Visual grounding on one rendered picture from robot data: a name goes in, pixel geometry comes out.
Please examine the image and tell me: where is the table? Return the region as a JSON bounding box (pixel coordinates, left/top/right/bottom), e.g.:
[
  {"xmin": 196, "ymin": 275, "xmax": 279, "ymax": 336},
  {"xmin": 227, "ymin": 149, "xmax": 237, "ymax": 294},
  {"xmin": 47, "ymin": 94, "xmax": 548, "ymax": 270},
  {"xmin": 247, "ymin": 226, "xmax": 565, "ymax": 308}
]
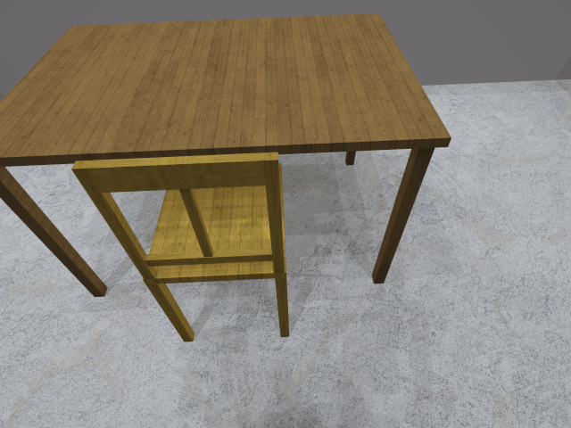
[{"xmin": 0, "ymin": 13, "xmax": 451, "ymax": 297}]

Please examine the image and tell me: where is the chair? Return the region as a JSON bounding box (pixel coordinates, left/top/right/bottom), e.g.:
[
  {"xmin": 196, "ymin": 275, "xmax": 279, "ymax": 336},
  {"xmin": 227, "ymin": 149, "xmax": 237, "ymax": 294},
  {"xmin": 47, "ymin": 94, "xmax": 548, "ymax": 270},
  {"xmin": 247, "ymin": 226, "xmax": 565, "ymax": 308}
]
[{"xmin": 71, "ymin": 152, "xmax": 289, "ymax": 342}]

